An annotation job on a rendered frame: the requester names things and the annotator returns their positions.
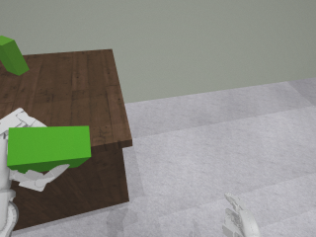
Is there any table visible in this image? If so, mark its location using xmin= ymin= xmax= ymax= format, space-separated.
xmin=0 ymin=48 xmax=133 ymax=231

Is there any sponge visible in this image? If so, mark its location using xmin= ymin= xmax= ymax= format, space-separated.
xmin=7 ymin=125 xmax=92 ymax=174

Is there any left robot hand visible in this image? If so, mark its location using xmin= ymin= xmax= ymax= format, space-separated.
xmin=0 ymin=108 xmax=70 ymax=192

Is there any left robot forearm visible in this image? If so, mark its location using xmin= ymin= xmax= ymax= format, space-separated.
xmin=0 ymin=189 xmax=19 ymax=237

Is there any right robot hand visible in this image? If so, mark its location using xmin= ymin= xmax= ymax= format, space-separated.
xmin=222 ymin=192 xmax=262 ymax=237

